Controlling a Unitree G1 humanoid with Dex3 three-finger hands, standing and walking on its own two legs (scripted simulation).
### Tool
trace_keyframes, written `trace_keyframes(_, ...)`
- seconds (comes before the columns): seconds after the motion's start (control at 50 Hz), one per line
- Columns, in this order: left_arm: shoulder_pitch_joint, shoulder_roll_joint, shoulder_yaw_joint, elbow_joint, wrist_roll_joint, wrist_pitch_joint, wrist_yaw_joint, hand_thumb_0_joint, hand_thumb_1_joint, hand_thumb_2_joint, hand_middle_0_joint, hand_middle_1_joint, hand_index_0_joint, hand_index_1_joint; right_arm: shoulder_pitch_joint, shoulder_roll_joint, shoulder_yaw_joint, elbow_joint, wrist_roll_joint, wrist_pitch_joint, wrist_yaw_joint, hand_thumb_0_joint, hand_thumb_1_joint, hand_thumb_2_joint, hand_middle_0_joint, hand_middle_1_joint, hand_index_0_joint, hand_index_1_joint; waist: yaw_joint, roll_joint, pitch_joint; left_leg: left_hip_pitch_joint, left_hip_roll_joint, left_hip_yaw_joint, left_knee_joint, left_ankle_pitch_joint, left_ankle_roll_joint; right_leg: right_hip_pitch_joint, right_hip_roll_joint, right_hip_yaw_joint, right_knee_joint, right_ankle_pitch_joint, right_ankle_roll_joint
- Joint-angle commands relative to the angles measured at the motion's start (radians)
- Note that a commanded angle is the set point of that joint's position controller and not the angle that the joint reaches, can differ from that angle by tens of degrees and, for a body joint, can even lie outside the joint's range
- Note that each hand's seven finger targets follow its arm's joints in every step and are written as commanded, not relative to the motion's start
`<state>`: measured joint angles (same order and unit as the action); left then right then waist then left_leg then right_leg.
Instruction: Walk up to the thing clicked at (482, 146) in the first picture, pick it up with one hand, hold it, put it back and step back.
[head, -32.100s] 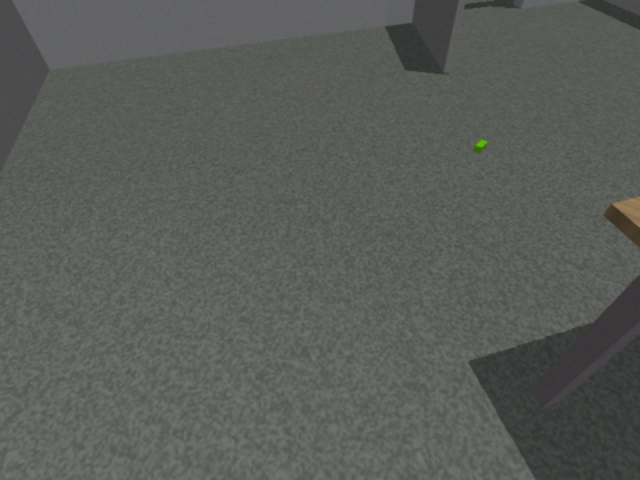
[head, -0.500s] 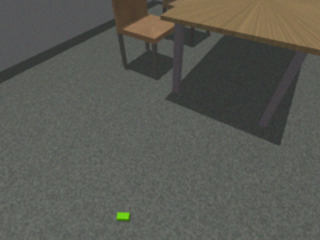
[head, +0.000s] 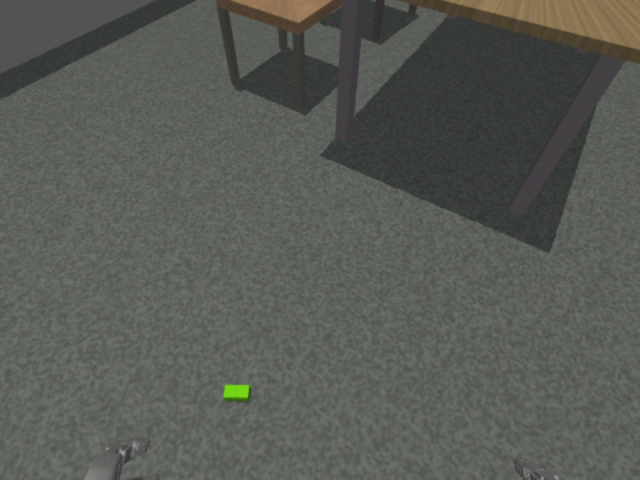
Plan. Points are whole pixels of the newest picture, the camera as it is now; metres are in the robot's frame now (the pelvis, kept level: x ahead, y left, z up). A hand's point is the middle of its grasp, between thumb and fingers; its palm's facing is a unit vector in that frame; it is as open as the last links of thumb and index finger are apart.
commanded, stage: rise first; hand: left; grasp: from above
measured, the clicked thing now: (237, 392) +0.44 +0.25 -0.75
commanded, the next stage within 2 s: none
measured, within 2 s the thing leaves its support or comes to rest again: neither
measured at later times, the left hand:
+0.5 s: hand out of the picture +0.14 +0.27 -0.22, palm faces -0.13 -0.89 -0.43, open 12.0 cm
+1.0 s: hand (164, 476) +0.19 +0.30 -0.35, palm faces -0.42 -0.63 -0.65, open 11.4 cm
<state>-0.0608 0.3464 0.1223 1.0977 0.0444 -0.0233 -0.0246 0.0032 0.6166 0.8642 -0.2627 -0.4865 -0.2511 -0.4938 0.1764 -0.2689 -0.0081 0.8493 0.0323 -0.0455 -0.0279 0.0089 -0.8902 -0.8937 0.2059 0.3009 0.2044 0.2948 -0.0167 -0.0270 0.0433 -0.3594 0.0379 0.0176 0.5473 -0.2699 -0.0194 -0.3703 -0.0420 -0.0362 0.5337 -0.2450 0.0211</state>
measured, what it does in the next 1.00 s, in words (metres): lowers itself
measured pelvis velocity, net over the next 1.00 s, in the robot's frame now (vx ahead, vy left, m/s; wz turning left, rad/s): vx -0.04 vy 0.00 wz -0.01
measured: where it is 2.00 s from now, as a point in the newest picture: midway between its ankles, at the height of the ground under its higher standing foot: outside the picture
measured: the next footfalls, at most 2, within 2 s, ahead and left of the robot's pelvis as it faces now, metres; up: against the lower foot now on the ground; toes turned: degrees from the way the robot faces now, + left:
none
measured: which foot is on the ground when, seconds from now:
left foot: down 0.00-1.00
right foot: down 0.00-1.00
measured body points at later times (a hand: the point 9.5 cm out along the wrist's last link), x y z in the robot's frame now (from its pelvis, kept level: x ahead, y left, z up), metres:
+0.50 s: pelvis +0.00 +0.01 -0.07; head +0.10 +0.03 +0.37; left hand +0.14 +0.31 -0.19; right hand +0.16 -0.24 -0.17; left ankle +0.00 +0.13 -0.73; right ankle +0.01 -0.13 -0.73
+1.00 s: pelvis -0.04 +0.00 -0.21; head +0.14 +0.02 +0.20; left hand +0.21 +0.33 -0.31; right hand +0.17 -0.26 -0.31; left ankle +0.00 +0.13 -0.73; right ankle +0.01 -0.13 -0.73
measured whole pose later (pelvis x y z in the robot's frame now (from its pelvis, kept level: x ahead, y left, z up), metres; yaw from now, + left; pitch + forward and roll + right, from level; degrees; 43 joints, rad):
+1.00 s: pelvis -0.04 +0.00 -0.21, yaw +0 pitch +31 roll -2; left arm -0.04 0.47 0.16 0.63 0.55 -0.08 0.00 -0.01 -0.14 0.62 -0.53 -0.64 -0.52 -0.65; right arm 0.08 -0.29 -0.06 0.59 0.00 -0.20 0.02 0.01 -0.95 -0.91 0.21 0.30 0.21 0.30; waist -0.02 -0.01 -0.18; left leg -1.55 0.04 -0.04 1.69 -0.69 -0.02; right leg -1.55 -0.06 -0.02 1.66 -0.65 0.03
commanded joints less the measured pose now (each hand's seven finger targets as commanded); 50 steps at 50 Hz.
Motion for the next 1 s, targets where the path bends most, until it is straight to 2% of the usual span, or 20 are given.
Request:
trace_keyframes(0.0,0.125,0.229,0.094,-0.117,0.082,0.019,-0.012,0.000,-0.018,0.726,-0.347,-0.772,-0.359,-0.759,0.077,-0.163,-0.088,-0.155,-0.013,-0.024,-0.009,0.000,-0.884,-0.890,0.201,0.300,0.200,0.300,0.054,0.100,-0.338,0.013,-0.064,0.025,0.038,0.232,0.011,0.095,0.033,-0.001,0.045,0.205,-0.041)
trace_keyframes(0.04,0.118,0.169,0.057,-0.143,0.100,0.065,-0.004,0.000,-0.178,0.723,-0.376,-0.755,-0.373,-0.757,0.047,-0.148,-0.081,-0.199,-0.007,-0.025,-0.004,0.000,-0.868,-0.887,0.201,0.300,0.201,0.300,0.044,0.089,-0.268,-0.045,-0.058,0.021,0.044,0.198,0.006,0.041,0.040,-0.008,0.046,0.160,-0.042)
trace_keyframes(0.08,0.033,0.191,0.057,-0.223,0.118,0.103,0.006,0.000,-0.253,0.732,-0.403,-0.729,-0.388,-0.743,0.022,-0.152,-0.082,-0.241,-0.004,-0.027,0.000,0.000,-0.896,-0.896,0.201,0.300,0.200,0.300,0.025,0.078,-0.255,-0.076,-0.048,0.011,0.068,0.148,0.008,-0.014,0.044,-0.014,0.064,0.103,-0.042)
trace_keyframes(0.1,0.069,0.184,0.060,-0.233,0.119,0.120,0.011,0.000,-0.268,0.724,-0.416,-0.724,-0.400,-0.741,0.019,-0.151,-0.082,-0.261,-0.002,-0.031,0.004,0.000,-0.903,-0.899,0.201,0.300,0.200,0.300,0.026,0.072,-0.244,-0.102,-0.044,0.009,0.084,0.127,0.008,-0.037,0.047,-0.019,0.084,0.073,-0.041)
trace_keyframes(0.18,0.065,0.144,0.050,-0.293,0.134,0.143,0.029,0.000,-0.243,0.687,-0.440,-0.719,-0.430,-0.729,0.047,-0.142,-0.087,-0.286,-0.011,-0.058,0.008,0.000,-0.907,-0.900,0.201,0.300,0.200,0.300,-0.005,0.020,-0.246,-0.196,-0.035,0.003,0.189,0.075,0.014,-0.162,0.053,-0.022,0.179,0.020,-0.035)
trace_keyframes(0.26,0.097,0.173,0.095,-0.447,0.154,0.108,0.040,0.000,-0.247,0.691,-0.467,-0.680,-0.445,-0.703,0.061,-0.129,-0.097,-0.319,-0.018,-0.092,0.009,0.000,-0.911,-0.902,0.201,0.300,0.200,0.300,0.009,0.076,-0.346,-0.258,-0.028,-0.006,0.298,0.082,0.013,-0.253,0.047,-0.015,0.306,0.021,-0.040)
trace_keyframes(0.38,0.221,0.172,0.096,-0.603,0.189,0.129,0.035,0.000,-0.254,0.681,-0.503,-0.653,-0.472,-0.685,0.051,-0.129,-0.101,-0.353,-0.025,-0.114,-0.004,0.000,-0.928,-0.907,0.201,0.300,0.200,0.300,-0.002,0.112,-0.392,-0.288,-0.012,-0.030,0.356,0.109,0.004,-0.332,0.043,-0.011,0.392,0.018,-0.043)
trace_keyframes(0.4,0.243,0.174,0.096,-0.646,0.190,0.139,0.031,0.000,-0.263,0.679,-0.506,-0.655,-0.476,-0.687,0.049,-0.129,-0.100,-0.361,-0.026,-0.115,-0.005,0.000,-0.941,-0.911,0.201,0.300,0.200,0.300,0.008,0.131,-0.406,-0.281,-0.008,-0.036,0.362,0.120,0.002,-0.341,0.040,-0.010,0.407,0.018,-0.044)
trace_keyframes(0.48,0.293,0.155,0.081,-0.702,0.206,0.177,0.030,0.000,-0.216,0.631,-0.528,-0.641,-0.508,-0.662,0.034,-0.120,-0.093,-0.381,-0.028,-0.129,-0.006,0.000,-0.956,-0.915,0.201,0.300,0.200,0.300,-0.005,0.118,-0.401,-0.347,-0.014,-0.035,0.412,0.053,0.010,-0.378,0.039,-0.008,0.428,-0.013,-0.039)
trace_keyframes(0.5,0.293,0.153,0.081,-0.694,0.208,0.184,0.030,0.000,-0.214,0.625,-0.526,-0.649,-0.511,-0.665,0.025,-0.118,-0.088,-0.385,-0.029,-0.133,-0.007,0.000,-0.963,-0.916,0.201,0.300,0.200,0.300,-0.017,0.096,-0.394,-0.376,-0.014,-0.040,0.427,0.038,0.013,-0.392,0.041,-0.012,0.440,-0.023,-0.038)
trace_keyframes(0.54,0.312,0.145,0.076,-0.716,0.215,0.194,0.029,0.000,-0.220,0.627,-0.531,-0.642,-0.514,-0.660,0.022,-0.112,-0.086,-0.400,-0.030,-0.139,-0.005,0.000,-0.968,-0.917,0.201,0.300,0.200,0.300,-0.011,0.100,-0.397,-0.409,-0.017,-0.036,0.454,0.020,0.016,-0.422,0.037,-0.009,0.460,-0.038,-0.039)
trace_keyframes(0.62,0.332,0.157,0.084,-0.759,0.231,0.192,0.031,0.000,-0.197,0.609,-0.524,-0.658,-0.516,-0.667,0.018,-0.113,-0.085,-0.417,-0.030,-0.153,-0.001,0.000,-0.967,-0.917,0.201,0.300,0.200,0.300,-0.012,0.095,-0.440,-0.457,-0.018,-0.037,0.524,0.062,0.017,-0.476,0.041,-0.013,0.531,-0.013,-0.042)
trace_keyframes(0.66,0.285,0.171,0.086,-0.770,0.248,0.177,0.032,0.000,-0.177,0.597,-0.542,-0.636,-0.530,-0.648,0.010,-0.116,-0.085,-0.418,-0.031,-0.163,0.004,0.000,-0.960,-0.915,0.201,0.300,0.200,0.300,-0.021,0.105,-0.432,-0.501,-0.019,-0.042,0.561,0.040,0.017,-0.534,0.039,-0.009,0.574,-0.032,-0.043)
trace_keyframes(0.7,0.241,0.190,0.085,-0.727,0.278,0.150,0.034,0.000,-0.182,0.600,-0.533,-0.644,-0.522,-0.656,-0.002,-0.118,-0.083,-0.409,-0.030,-0.172,0.005,0.000,-0.959,-0.915,0.201,0.300,0.200,0.300,-0.034,0.087,-0.432,-0.570,-0.021,-0.037,0.626,0.014,0.023,-0.592,0.036,-0.005,0.622,-0.045,-0.042)
trace_keyframes(0.74,0.165,0.234,0.108,-0.676,0.320,0.108,0.037,0.000,-0.196,0.611,-0.545,-0.623,-0.526,-0.643,-0.016,-0.130,-0.089,-0.400,-0.034,-0.183,0.011,0.000,-0.965,-0.917,0.201,0.300,0.200,0.300,-0.027,0.097,-0.412,-0.664,-0.025,-0.045,0.684,-0.061,0.023,-0.696,0.033,0.000,0.695,-0.109,-0.042)
trace_keyframes(0.8,0.125,0.250,0.103,-0.636,0.385,0.035,0.033,0.000,-0.152,0.601,-0.528,-0.639,-0.518,-0.649,-0.022,-0.142,-0.098,-0.388,-0.033,-0.193,0.019,0.000,-0.938,-0.909,0.200,0.300,0.200,0.300,-0.020,0.115,-0.484,-0.738,-0.028,-0.048,0.761,-0.111,0.020,-0.787,0.028,0.009,0.791,-0.145,-0.043)
trace_keyframes(0.86,0.063,0.271,0.081,-0.639,0.451,-0.032,0.028,0.000,-0.129,0.604,-0.521,-0.656,-0.516,-0.662,-0.023,-0.161,-0.111,-0.368,-0.033,-0.195,0.027,0.000,-0.927,-0.906,0.201,0.300,0.200,0.300,-0.022,0.130,-0.590,-0.784,-0.030,-0.049,0.857,-0.065,0.018,-0.871,0.028,0.015,0.891,-0.108,-0.045)
trace_keyframes(0.88,0.015,0.292,0.088,-0.642,0.472,-0.055,0.032,0.000,-0.126,0.607,-0.535,-0.637,-0.525,-0.648,-0.023,-0.163,-0.112,-0.363,-0.033,-0.196,0.030,0.000,-0.930,-0.907,0.201,0.300,0.200,0.300,-0.022,0.136,-0.613,-0.818,-0.033,-0.048,0.892,-0.073,0.019,-0.901,0.028,0.017,0.922,-0.111,-0.044)
trace_keyframes(0.92,-0.029,0.360,0.135,-0.577,0.521,-0.094,0.051,0.000,-0.149,0.618,-0.536,-0.637,-0.524,-0.651,-0.028,-0.174,-0.112,-0.346,-0.030,-0.191,0.035,0.000,-0.948,-0.912,0.201,0.300,0.200,0.300,-0.003,0.131,-0.632,-0.892,-0.034,-0.053,0.948,-0.088,0.018,-0.966,0.027,0.016,0.984,-0.126,-0.046)
trace_keyframes(0.98,-0.108,0.415,0.153,-0.554,0.588,-0.132,0.083,0.000,-0.190,0.651,-0.496,-0.681,-0.490,-0.689,-0.021,-0.188,-0.122,-0.326,-0.029,-0.176,0.042,0.000,-0.963,-0.916,0.201,0.300,0.200,0.300,0.003,0.143,-0.699,-0.949,-0.036,-0.045,1.027,-0.083,0.021,-1.019,0.024,0.017,1.049,-0.118,-0.046)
